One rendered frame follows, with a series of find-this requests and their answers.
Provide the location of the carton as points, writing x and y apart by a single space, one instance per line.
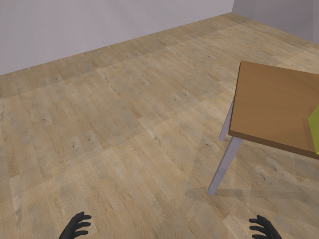
314 126

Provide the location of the right robot hand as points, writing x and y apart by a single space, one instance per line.
267 229

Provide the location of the left robot hand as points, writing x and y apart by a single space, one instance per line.
70 230

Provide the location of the table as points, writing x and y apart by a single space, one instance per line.
271 106

